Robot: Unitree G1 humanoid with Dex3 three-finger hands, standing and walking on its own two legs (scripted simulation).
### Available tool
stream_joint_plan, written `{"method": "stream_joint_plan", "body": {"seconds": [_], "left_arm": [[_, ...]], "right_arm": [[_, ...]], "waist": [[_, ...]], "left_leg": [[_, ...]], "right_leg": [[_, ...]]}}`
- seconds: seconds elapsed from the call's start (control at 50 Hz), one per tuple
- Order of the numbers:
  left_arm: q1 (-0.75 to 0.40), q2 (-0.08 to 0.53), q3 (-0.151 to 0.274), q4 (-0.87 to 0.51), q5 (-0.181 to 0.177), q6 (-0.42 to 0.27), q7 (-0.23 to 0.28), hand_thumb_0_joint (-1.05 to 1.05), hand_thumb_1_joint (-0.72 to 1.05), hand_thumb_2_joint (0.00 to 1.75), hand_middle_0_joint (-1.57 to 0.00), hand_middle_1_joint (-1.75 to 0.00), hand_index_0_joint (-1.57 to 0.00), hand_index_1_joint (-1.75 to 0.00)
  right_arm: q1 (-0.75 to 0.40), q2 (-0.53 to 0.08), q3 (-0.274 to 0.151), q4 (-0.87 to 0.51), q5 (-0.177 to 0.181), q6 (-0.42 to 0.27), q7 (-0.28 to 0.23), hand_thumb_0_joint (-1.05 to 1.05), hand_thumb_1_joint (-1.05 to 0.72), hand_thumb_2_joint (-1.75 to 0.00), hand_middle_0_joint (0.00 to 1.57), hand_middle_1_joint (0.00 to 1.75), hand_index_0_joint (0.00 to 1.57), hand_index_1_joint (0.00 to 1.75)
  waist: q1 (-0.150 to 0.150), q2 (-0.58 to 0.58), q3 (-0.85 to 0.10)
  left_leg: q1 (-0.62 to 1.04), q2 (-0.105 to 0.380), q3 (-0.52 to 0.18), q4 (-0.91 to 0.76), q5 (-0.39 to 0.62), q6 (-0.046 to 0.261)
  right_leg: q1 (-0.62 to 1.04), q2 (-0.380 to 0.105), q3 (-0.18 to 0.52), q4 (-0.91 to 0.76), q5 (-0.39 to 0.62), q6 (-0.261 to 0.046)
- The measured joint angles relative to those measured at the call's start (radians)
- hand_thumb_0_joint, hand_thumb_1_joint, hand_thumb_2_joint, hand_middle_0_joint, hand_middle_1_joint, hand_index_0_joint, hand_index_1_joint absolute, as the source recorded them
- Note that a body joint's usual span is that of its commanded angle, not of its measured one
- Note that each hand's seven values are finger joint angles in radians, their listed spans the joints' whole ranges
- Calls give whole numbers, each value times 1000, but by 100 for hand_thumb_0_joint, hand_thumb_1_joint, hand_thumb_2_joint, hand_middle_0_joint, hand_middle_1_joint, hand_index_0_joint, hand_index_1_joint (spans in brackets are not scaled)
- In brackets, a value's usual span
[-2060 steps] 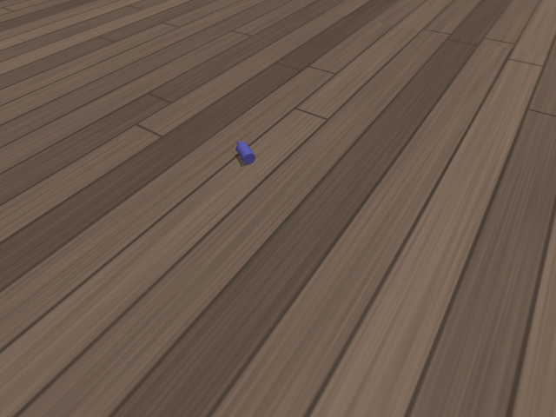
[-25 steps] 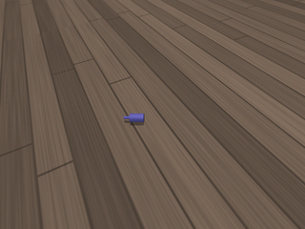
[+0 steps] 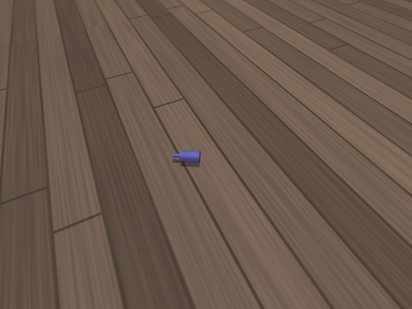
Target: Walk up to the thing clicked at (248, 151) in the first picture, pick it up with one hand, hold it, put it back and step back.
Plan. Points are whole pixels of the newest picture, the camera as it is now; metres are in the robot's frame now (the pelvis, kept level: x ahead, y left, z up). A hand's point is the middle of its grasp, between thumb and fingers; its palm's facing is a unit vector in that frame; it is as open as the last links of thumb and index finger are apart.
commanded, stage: step back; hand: left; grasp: from above
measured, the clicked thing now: (186, 156) +1.08 +0.20 -0.72
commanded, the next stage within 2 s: stand in 0.30 s
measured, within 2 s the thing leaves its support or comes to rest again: neither
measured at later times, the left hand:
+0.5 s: hand out of the picture +0.12 +0.25 -0.13, palm faces -0.05 -0.94 -0.34, open 7.3 cm
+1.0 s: hand out of the picture +0.12 +0.25 -0.13, palm faces -0.07 -0.94 -0.34, open 7.3 cm
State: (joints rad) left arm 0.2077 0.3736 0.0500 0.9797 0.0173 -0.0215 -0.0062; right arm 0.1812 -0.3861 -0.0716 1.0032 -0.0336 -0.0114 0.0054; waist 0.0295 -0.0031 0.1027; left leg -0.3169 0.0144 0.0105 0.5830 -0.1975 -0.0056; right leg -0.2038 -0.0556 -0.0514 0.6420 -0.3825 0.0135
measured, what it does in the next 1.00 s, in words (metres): stands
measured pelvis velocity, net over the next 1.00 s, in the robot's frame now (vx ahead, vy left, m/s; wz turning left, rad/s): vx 0.02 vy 0.00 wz -0.04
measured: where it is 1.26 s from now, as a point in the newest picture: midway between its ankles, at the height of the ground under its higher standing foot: outside the picture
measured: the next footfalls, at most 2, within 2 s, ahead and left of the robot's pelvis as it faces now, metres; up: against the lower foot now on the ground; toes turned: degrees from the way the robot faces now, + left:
none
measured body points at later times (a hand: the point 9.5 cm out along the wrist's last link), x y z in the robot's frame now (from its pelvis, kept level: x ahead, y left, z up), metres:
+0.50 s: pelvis +0.02 +0.00 +0.02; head +0.04 +0.00 +0.47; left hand +0.12 +0.30 -0.11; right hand +0.13 -0.30 -0.11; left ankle +0.06 +0.13 -0.72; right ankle -0.02 -0.13 -0.72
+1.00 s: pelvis +0.02 +0.00 +0.02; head +0.04 +0.00 +0.47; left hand +0.12 +0.29 -0.11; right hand +0.09 -0.30 -0.11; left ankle +0.06 +0.13 -0.72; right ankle -0.02 -0.13 -0.72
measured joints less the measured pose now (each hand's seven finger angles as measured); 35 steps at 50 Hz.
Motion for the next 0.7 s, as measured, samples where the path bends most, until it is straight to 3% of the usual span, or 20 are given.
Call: {"method": "stream_joint_plan", "body": {"seconds": [0.1, 0.14, 0.2, 0.38, 0.7], "left_arm": [[-37, 15, -5, 26, -13, 23, 6, 0, 91, 90, -20, -29, -20, -30], [-48, 14, -6, 40, -10, 16, 7, 0, 91, 90, -20, -29, -20, -30], [-53, 8, -11, 58, -5, 6, 3, 0, 91, 90, -20, -29, -20, -30], [-92, -18, -36, 107, -9, -1, -1, 0, 91, 90, -20, -29, -20, -30], [-125, -27, -46, 142, -8, -3, -3, 0, 91, 90, -20, -29, -20, -30]], "right_arm": [[-56, 42, 30, -1, 5, -2, -1, 1, -91, -90, 20, 30, 20, 30], [-82, 52, 38, 2, 9, 0, -2, 1, -91, -90, 20, 30, 20, 30], [-117, 66, 45, 15, 18, 7, -2, 1, -91, -90, 20, 30, 20, 30], [-169, 62, 56, 68, 26, -2, 4, 1, -91, -90, 20, 30, 20, 30], [-113, 41, 52, 151, 25, 3, 4, 1, -91, -90, 20, 30, 20, 30]], "waist": [[1, -21, -4], [-2, -15, -4], [-6, -4, -14], [-12, 12, -26], [-39, -2, -38]], "left_leg": [[-16, 10, 18, 34, -50, 9], [-16, 22, 16, 37, -54, 4], [-2, 33, 17, 10, -46, -3], [75, 27, 32, -115, 5, -5], [146, 22, 37, -249, 68, -12]], "right_leg": [[-16, 26, 42, 9, -39, -33], [0, 37, 41, -34, 21, -15], [20, 47, 42, -78, 35, 0], [87, 42, 53, -194, 84, 3], [151, 39, 54, -316, 142, 2]]}}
